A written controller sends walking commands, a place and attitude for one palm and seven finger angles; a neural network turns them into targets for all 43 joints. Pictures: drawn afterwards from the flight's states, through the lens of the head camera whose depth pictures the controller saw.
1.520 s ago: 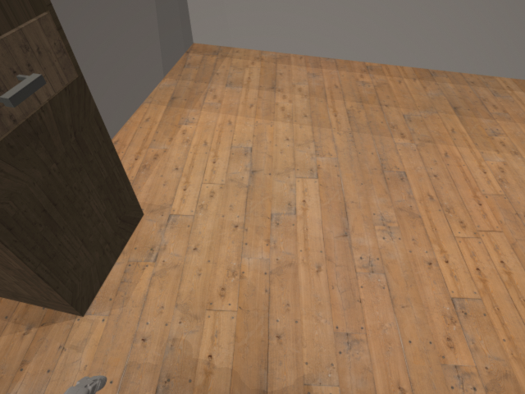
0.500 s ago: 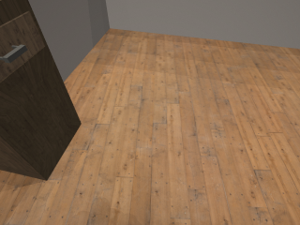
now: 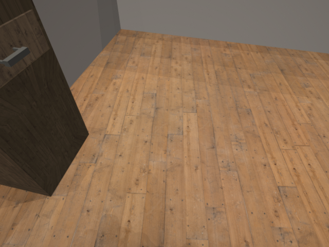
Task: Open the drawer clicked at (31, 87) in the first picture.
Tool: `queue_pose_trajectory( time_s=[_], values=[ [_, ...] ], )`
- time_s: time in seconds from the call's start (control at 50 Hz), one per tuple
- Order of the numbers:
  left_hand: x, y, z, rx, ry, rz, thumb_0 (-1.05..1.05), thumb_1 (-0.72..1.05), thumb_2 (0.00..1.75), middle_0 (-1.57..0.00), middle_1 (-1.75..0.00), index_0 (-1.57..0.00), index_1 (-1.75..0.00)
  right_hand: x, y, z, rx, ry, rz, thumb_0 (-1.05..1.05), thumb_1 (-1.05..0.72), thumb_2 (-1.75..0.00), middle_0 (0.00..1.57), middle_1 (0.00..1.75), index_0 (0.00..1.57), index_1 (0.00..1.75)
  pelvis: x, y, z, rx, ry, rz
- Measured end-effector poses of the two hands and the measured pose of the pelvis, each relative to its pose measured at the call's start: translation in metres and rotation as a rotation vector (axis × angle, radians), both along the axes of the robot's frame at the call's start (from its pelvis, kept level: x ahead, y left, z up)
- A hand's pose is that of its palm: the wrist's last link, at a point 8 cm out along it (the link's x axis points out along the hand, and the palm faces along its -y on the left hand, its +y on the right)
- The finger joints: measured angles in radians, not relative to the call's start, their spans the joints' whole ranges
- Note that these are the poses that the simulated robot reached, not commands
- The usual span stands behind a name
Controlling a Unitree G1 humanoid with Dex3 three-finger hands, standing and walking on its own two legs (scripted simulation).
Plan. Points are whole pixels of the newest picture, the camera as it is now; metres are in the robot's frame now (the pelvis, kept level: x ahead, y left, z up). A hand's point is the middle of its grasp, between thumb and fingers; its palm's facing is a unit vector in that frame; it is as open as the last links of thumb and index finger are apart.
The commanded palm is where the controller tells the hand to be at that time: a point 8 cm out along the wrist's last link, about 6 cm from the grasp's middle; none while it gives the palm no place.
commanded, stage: walk to a spot facing it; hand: left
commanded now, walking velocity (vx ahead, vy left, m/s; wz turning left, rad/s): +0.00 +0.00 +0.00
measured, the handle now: (12, 55) +0.75 +0.66 +0.05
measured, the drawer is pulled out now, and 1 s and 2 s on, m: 0.00 0.00 0.00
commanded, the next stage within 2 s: none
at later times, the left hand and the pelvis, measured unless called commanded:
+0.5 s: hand out of the picture +0.02 +0.15 -0.17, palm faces -0.03 -0.99 -0.16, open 7.4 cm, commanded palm none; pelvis +0.09 -0.01 -0.01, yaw -7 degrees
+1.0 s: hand (124, 161) +0.42 +0.17 -0.16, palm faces -0.27 -0.94 -0.20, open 7.4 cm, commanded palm none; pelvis +0.28 +0.02 +0.00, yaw -18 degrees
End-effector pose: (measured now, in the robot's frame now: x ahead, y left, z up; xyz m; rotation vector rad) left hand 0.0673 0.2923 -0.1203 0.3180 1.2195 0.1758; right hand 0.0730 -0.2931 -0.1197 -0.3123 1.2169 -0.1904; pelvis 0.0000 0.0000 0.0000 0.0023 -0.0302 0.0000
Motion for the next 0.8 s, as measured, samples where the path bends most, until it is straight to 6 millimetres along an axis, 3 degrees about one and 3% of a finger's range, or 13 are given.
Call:
queue_pose_trajectory(
  time_s=[0.16,0.34,0.38,0.46,0.52,0.58,0.68,0.74,0.8],
  values=[
    [-0.007,-0.009,-0.009,-0.022,0.040,0.006,0.01,0.91,0.90,-0.20,-0.30,-0.20,-0.30,-0.004,0.013,-0.009,0.030,0.005,-0.019,0.01,-0.91,-0.90,0.20,0.30,0.20,0.30,0.009,0.001,-0.004,0.002,0.005,-0.029],
    [-0.019,-0.058,-0.032,-0.104,0.149,0.018,0.01,0.91,0.90,-0.20,-0.30,-0.20,-0.30,-0.040,0.029,-0.045,0.130,0.115,-0.141,0.00,-0.91,-0.90,0.20,0.30,0.20,0.30,0.048,-0.015,-0.020,-0.009,0.013,-0.077],
    [-0.023,-0.070,-0.034,-0.120,0.151,0.048,0.01,0.91,0.90,-0.20,-0.30,-0.20,-0.30,-0.041,0.031,-0.045,0.139,0.166,-0.144,0.01,-0.91,-0.90,0.20,0.30,0.20,0.30,0.058,-0.018,-0.020,-0.011,0.018,-0.078],
    [-0.041,-0.087,-0.028,-0.151,0.243,0.077,0.01,0.91,0.90,-0.20,-0.30,-0.20,-0.30,-0.009,0.037,-0.036,0.149,0.152,-0.152,0.01,-0.91,-0.90,0.20,0.30,0.20,0.30,0.079,-0.016,-0.012,-0.002,0.023,-0.106],
    [-0.050,-0.092,-0.024,-0.175,0.342,0.084,0.01,0.91,0.90,-0.20,-0.30,-0.20,-0.30,0.035,0.043,-0.029,0.155,0.074,-0.160,0.01,-0.91,-0.90,0.20,0.30,0.20,0.30,0.099,-0.011,-0.009,-0.001,0.032,-0.127],
    [-0.046,-0.087,-0.024,-0.192,0.418,0.088,0.01,0.90,0.90,-0.20,-0.30,-0.20,-0.30,0.086,0.052,-0.023,0.157,-0.013,-0.153,0.01,-0.91,-0.90,0.20,0.30,0.20,0.30,0.121,-0.003,-0.010,-0.008,0.036,-0.145],
    [-0.002,-0.060,-0.046,-0.197,0.462,0.077,0.01,0.90,0.90,-0.20,-0.30,-0.20,-0.30,0.162,0.068,-0.026,0.117,-0.153,-0.143,0.01,-0.91,-0.90,0.20,0.30,0.20,0.30,0.168,0.018,-0.029,-0.028,0.030,-0.183],
    [0.056,-0.042,-0.054,-0.174,0.409,0.015,0.01,0.91,0.90,-0.20,-0.30,-0.20,-0.30,0.172,0.078,-0.025,0.111,-0.170,-0.186,0.00,-0.91,-0.90,0.20,0.30,0.20,0.30,0.188,0.024,-0.029,-0.011,0.008,-0.224],
    [0.134,-0.032,-0.050,-0.153,0.284,-0.053,0.01,0.91,0.90,-0.20,-0.30,-0.20,-0.30,0.162,0.087,-0.022,0.119,-0.124,-0.256,0.00,-0.92,-0.90,0.20,0.30,0.20,0.30,0.209,0.027,-0.019,-0.002,0.006,-0.247]
  ],
)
